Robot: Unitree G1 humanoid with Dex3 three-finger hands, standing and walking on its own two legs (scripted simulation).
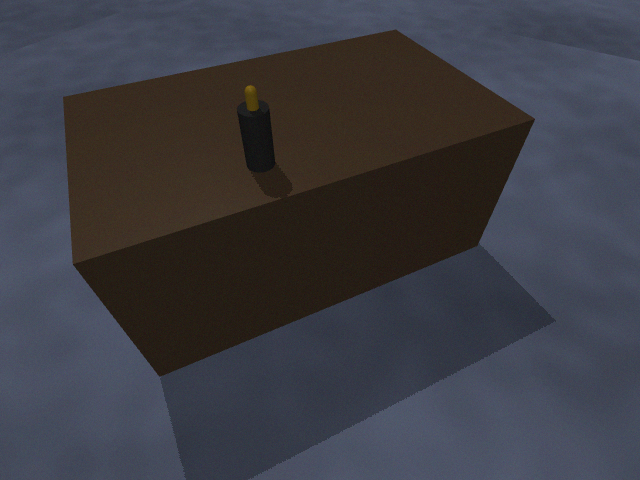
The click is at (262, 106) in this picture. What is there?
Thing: necked bottle
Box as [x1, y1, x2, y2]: [237, 85, 274, 172]
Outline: 249,85 245,88 244,91 246,100 237,107 237,113 247,167 253,171 260,172 266,171 274,165 268,105 265,102 257,99 255,88
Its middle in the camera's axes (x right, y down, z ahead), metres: -0.16 -0.27 +0.98
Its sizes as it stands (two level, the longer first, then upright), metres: 0.077 0.077 0.221
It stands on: a support 0.60 m high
